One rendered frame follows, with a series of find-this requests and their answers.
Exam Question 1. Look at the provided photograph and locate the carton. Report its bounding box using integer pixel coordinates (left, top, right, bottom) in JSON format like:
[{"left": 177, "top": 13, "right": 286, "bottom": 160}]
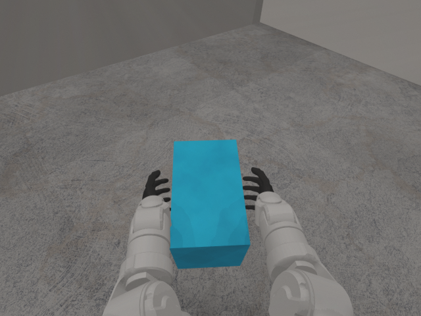
[{"left": 170, "top": 140, "right": 251, "bottom": 269}]

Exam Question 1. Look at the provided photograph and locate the robot right forearm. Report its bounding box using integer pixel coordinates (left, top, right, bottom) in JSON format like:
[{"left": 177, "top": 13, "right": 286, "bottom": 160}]
[{"left": 255, "top": 192, "right": 338, "bottom": 283}]

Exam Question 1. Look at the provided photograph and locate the robot left forearm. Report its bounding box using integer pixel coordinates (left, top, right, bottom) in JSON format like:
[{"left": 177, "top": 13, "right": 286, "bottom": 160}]
[{"left": 108, "top": 196, "right": 173, "bottom": 303}]

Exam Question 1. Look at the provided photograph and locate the robot right upper arm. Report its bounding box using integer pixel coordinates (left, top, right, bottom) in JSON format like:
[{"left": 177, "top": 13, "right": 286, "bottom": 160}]
[{"left": 268, "top": 269, "right": 353, "bottom": 316}]

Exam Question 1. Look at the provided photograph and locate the robot left hand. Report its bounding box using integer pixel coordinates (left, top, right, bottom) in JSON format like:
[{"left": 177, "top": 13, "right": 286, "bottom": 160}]
[{"left": 142, "top": 170, "right": 171, "bottom": 211}]

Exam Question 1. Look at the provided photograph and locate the robot right hand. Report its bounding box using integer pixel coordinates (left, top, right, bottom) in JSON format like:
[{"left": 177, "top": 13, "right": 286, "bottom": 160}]
[{"left": 243, "top": 167, "right": 274, "bottom": 210}]

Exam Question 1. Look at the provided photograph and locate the robot left upper arm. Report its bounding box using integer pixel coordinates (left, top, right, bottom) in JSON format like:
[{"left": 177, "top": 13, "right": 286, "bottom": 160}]
[{"left": 103, "top": 280, "right": 182, "bottom": 316}]

